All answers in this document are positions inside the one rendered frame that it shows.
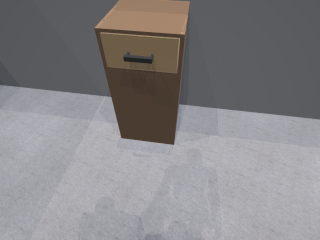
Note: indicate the handle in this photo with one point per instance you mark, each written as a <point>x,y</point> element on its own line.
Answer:
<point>138,59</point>

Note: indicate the drawer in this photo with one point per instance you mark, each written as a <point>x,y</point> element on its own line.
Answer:
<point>165,51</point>

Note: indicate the cabinet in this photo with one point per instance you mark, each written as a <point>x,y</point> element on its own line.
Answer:
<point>146,102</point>

